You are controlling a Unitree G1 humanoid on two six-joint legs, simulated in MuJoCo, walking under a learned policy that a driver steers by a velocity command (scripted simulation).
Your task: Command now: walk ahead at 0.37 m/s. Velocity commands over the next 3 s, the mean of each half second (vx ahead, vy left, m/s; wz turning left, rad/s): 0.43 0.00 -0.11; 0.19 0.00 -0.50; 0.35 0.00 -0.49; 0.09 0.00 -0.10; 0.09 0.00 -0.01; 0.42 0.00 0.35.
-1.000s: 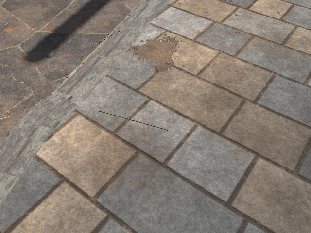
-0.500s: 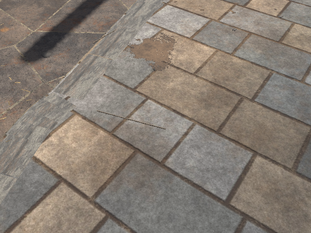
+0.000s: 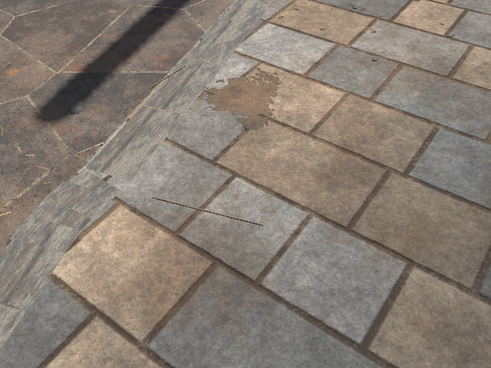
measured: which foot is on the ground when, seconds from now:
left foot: up 0.00-0.34, down 0.36-0.86, up 0.88-1.00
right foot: down 0.00-0.36, up 0.38-0.84, down 0.86-1.00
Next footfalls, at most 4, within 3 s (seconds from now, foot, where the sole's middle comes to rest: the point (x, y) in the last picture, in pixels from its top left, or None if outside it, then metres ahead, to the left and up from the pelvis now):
0.36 left None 0.37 0.15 -0.77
0.86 right None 0.49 -0.10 -0.77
1.32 left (250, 317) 0.69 0.07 -0.77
1.70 right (349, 322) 0.67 -0.21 -0.77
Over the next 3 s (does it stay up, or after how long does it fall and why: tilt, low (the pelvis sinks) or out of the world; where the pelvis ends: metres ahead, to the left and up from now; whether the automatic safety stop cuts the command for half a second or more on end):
stays up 0.90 -0.22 -0.02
